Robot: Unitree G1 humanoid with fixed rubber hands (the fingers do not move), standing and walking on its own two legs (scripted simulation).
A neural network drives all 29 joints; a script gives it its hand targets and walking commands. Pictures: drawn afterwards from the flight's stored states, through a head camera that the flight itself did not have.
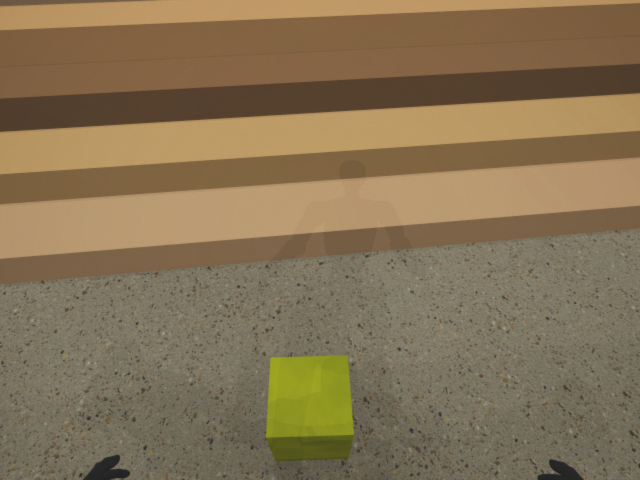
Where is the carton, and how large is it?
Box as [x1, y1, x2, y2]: [266, 355, 353, 460]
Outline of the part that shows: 347,355 270,358 266,438 275,460 328,459 348,457 353,436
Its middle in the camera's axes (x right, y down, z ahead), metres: -0.03 +0.47 +1.08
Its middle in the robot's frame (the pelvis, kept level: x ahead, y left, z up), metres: +0.41 +0.05 -0.66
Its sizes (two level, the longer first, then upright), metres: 0.210 0.200 0.250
